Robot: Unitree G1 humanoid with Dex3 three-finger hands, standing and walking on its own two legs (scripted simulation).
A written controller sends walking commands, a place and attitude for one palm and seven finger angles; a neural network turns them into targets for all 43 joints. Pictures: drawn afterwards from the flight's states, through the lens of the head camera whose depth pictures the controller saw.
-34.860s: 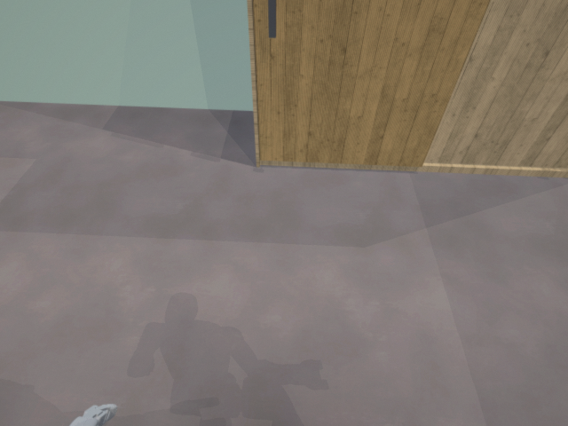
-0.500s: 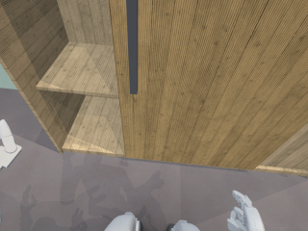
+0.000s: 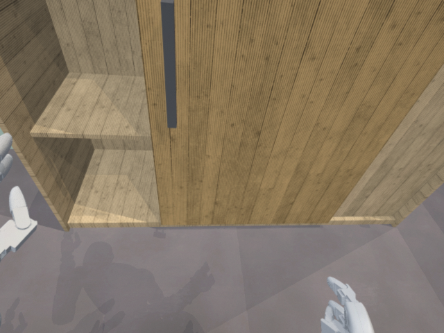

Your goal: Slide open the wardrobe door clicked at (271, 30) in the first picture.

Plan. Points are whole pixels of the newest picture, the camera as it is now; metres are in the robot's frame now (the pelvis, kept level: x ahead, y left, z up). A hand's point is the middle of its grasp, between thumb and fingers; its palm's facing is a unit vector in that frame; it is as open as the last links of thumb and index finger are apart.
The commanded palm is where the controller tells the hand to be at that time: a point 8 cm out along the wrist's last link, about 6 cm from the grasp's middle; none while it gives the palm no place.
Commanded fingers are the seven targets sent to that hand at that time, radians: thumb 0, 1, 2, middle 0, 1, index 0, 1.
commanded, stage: stop stepping back and stand still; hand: left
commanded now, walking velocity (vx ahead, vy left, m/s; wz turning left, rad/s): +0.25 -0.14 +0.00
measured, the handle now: (170, 69) +0.71 +0.20 +0.12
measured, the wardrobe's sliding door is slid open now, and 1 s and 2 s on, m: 0.44 0.44 0.44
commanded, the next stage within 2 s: let the arm hang, fingers relaxed in 1.16 s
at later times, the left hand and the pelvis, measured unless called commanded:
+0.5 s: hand out of the picture +0.13 +0.31 +0.16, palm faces +0.49 -0.82 -0.31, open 7.4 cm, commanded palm +0.07 +0.33 +0.19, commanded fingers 0.00 0.90 0.90 -0.20 -0.30 -0.20 -0.30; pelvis -0.07 +0.04 +0.01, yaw -2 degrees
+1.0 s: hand out of the picture +0.17 +0.34 +0.14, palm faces +0.44 -0.82 -0.38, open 7.4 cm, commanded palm +0.11 +0.37 +0.19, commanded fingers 0.00 0.90 0.90 -0.20 -0.30 -0.20 -0.30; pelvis -0.04 +0.08 +0.01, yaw -2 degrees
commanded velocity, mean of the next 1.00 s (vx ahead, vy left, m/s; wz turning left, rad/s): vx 0.10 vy -0.04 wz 0.00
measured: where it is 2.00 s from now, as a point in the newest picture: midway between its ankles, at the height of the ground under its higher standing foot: outside the picture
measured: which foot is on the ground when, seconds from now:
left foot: down 0.00-0.26, up 0.28-0.52, down 0.54-1.00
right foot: down 0.00-0.00, up 0.02-0.24, down 0.26-1.00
